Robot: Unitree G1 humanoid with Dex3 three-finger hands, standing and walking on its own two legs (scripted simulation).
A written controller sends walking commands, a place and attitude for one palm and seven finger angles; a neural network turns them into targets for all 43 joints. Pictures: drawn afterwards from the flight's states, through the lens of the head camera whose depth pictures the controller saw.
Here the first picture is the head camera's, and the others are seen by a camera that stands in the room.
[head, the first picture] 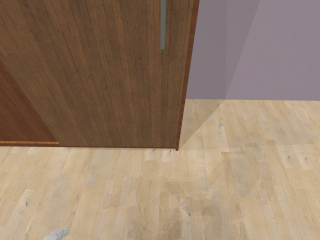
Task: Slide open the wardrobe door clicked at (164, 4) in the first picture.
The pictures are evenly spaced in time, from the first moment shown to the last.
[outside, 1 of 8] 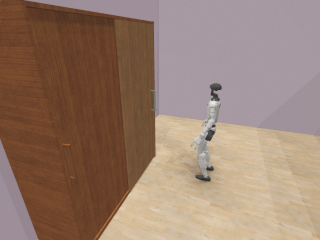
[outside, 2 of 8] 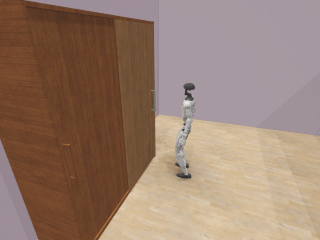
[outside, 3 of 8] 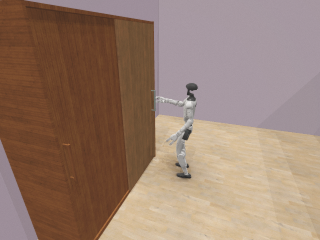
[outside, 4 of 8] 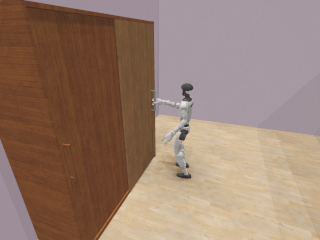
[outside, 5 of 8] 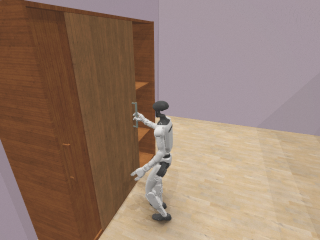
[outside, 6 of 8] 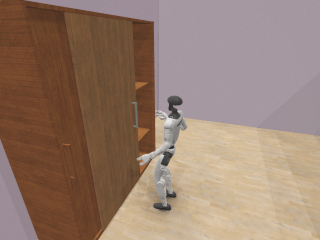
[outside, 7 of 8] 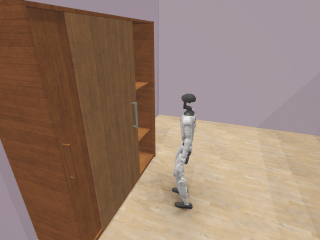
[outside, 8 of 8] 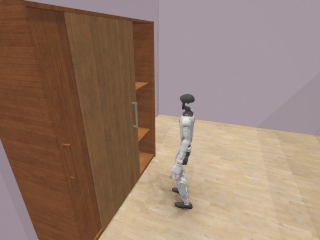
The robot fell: no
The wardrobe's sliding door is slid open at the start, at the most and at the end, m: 0.00 0.56 0.56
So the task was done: yes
